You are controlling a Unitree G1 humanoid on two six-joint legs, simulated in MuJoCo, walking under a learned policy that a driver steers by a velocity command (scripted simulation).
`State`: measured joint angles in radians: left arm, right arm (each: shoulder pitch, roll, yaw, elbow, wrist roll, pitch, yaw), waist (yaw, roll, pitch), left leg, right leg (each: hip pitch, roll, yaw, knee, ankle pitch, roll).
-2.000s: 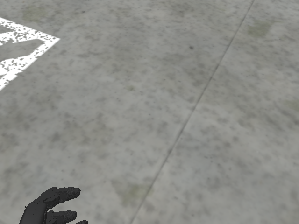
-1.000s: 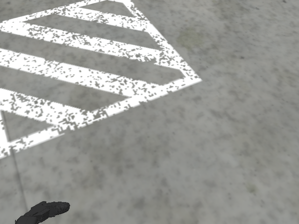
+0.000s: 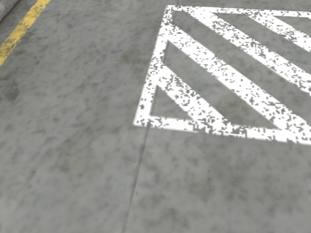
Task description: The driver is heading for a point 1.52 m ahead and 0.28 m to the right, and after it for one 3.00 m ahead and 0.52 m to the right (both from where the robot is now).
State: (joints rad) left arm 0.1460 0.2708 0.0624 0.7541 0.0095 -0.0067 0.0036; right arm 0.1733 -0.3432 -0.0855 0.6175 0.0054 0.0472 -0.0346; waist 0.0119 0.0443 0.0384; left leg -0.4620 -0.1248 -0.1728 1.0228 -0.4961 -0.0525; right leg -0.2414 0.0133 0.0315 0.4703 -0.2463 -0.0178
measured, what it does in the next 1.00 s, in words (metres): walks ahead, turning right: left foot, then right foot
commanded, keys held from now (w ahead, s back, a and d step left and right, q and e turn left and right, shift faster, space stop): no key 0.18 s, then w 0.02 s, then w+e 0.62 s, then w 0.18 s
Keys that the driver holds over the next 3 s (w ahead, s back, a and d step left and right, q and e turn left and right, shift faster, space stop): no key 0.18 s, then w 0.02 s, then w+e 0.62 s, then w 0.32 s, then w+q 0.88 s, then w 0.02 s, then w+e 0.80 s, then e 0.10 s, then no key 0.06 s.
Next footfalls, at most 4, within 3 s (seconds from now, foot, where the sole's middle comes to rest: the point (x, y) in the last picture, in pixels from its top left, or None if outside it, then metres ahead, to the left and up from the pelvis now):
0.20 left None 0.02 0.15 -0.78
0.56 right None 0.12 -0.12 -0.78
1.04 left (180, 225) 0.51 -0.03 -0.78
1.50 right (249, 188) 0.67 -0.34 -0.78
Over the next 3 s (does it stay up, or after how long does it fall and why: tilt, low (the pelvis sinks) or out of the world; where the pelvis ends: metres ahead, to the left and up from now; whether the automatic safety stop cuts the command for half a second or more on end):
stays up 1.38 -0.21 -0.01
